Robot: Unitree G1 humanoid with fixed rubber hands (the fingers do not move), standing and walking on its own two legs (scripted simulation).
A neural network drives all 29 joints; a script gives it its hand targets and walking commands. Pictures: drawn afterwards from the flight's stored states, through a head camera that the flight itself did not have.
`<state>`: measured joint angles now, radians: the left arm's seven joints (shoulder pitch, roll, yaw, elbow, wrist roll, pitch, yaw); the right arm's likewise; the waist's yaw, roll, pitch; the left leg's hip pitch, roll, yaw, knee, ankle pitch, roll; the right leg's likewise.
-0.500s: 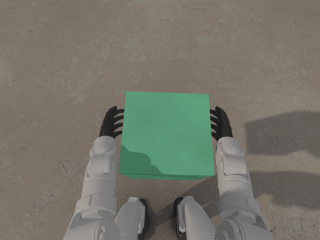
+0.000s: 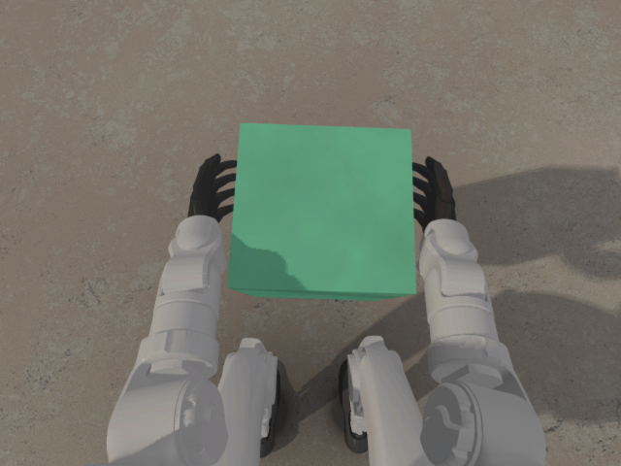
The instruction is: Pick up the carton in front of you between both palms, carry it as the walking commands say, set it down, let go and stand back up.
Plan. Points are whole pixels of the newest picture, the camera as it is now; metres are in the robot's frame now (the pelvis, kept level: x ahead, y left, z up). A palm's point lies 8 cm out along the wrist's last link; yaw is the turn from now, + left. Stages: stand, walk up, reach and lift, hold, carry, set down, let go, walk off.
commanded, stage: set down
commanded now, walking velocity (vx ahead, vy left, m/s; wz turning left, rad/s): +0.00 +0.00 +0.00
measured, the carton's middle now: (319, 228) +0.43 -0.01 -0.15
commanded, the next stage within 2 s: none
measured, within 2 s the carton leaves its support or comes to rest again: rests again in 1.52 s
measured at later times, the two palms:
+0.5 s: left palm (235, 222) +0.47 +0.13 -0.24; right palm (406, 227) +0.46 -0.17 -0.24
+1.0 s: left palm (248, 222) +0.50 +0.13 -0.36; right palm (393, 227) +0.49 -0.17 -0.35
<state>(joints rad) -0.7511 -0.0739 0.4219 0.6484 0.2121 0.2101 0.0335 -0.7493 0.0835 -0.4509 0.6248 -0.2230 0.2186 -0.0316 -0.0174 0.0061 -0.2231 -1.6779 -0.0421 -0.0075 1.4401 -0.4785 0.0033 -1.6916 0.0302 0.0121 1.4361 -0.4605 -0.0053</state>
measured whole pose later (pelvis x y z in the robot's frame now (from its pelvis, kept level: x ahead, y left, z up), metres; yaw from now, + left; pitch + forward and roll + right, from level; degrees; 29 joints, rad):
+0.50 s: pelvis -0.03 +0.00 -0.13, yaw +0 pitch +45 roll +0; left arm -1.10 0.04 0.41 0.76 0.16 0.25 0.08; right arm -1.07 -0.03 -0.46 0.72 -0.16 0.26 -0.07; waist -0.03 0.01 -0.06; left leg -2.14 -0.05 0.01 1.88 -0.53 0.00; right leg -2.15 0.03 0.01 1.87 -0.51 0.00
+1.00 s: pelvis -0.03 +0.00 -0.21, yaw +0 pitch +43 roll +0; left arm -1.27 0.16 0.29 0.88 0.05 0.22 0.12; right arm -1.25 -0.15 -0.34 0.85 -0.03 0.22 -0.12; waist -0.04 0.00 0.13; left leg -2.32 -0.05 0.02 2.16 -0.60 0.00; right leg -2.34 0.04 0.00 2.15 -0.56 0.01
